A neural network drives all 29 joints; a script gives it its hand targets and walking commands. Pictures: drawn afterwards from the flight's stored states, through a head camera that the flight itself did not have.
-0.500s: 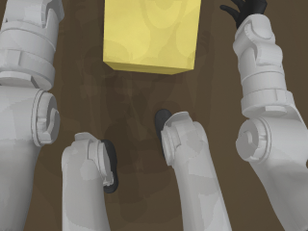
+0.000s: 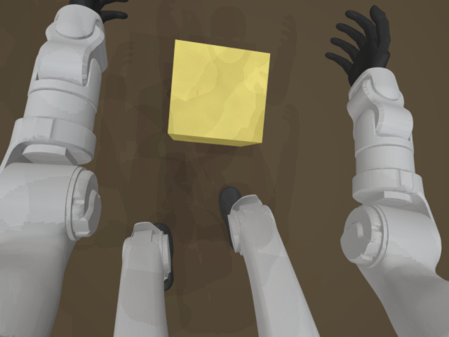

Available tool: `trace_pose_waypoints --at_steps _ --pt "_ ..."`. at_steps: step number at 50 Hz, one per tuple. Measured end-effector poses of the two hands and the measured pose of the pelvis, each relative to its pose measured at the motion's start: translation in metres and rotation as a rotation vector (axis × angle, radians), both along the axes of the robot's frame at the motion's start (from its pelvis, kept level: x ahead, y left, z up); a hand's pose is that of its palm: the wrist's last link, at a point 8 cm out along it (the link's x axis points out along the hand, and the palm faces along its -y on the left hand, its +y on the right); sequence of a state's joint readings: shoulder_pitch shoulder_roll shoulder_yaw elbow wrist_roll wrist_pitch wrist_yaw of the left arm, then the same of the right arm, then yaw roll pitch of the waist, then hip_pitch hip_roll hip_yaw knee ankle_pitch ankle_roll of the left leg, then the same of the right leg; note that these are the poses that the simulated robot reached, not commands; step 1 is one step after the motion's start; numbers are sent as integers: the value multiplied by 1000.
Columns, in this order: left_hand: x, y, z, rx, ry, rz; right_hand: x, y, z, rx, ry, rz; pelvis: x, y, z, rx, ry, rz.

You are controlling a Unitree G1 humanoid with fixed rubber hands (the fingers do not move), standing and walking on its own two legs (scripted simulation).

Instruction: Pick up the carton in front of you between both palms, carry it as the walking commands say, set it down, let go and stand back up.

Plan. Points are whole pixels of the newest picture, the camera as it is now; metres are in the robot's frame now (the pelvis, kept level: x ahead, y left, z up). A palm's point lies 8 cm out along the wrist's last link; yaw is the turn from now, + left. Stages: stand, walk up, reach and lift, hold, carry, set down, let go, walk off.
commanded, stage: set down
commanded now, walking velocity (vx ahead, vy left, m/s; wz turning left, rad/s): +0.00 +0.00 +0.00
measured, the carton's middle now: (214, 103) +0.51 -0.11 -0.44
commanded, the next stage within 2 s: let go in 0.16 s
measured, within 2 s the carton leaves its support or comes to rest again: neither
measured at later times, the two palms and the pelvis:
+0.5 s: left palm (25, 69) +0.48 +0.11 +0.02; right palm (428, 94) +0.40 -0.29 +0.02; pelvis +0.04 -0.02 +0.13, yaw +1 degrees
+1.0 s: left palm out of the picture +0.34 +0.18 +0.12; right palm out of the picture +0.26 -0.25 +0.14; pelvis +0.10 -0.01 +0.21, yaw -2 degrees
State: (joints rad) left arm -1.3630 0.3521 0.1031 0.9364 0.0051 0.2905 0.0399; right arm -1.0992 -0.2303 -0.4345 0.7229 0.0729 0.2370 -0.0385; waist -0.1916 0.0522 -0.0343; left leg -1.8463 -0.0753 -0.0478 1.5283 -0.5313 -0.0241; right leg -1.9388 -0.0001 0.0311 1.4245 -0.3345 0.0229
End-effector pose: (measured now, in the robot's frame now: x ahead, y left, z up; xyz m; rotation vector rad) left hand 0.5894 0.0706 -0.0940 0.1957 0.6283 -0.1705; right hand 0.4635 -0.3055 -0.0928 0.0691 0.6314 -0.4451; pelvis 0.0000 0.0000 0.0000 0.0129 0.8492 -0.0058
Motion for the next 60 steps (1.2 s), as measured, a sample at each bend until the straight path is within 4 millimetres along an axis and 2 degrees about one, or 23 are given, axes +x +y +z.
trace_pose_waypoints --at_steps 10,15,20,28,37,46,53,60 --pt "-3 2 58 5 8 2 -2 1 57 2 -5 15 10 -2 53 7 -23 -8" --pt "-18 8 77 22 14 32 -10 5 75 -13 22 68 17 -5 77 12 -46 -8" --pt "-56 22 92 60 25 105 -32 13 92 -40 79 175 26 -11 103 19 -95 -6" --pt "-128 45 129 89 51 206 -82 18 131 -63 160 333 44 -21 141 20 -233 -3" --pt "-175 62 169 85 69 179 -138 17 177 -59 180 358 67 -27 172 3 -412 -20" --pt "-223 93 198 82 89 166 -192 41 217 -49 187 333 91 -20 197 -17 -586 -28" --pt "-260 128 220 82 99 174 -210 62 235 -50 194 340 104 -5 210 -37 -712 -28" --pt "-292 162 237 92 120 198 -202 77 240 -56 183 367 112 11 215 -49 -807 -27"
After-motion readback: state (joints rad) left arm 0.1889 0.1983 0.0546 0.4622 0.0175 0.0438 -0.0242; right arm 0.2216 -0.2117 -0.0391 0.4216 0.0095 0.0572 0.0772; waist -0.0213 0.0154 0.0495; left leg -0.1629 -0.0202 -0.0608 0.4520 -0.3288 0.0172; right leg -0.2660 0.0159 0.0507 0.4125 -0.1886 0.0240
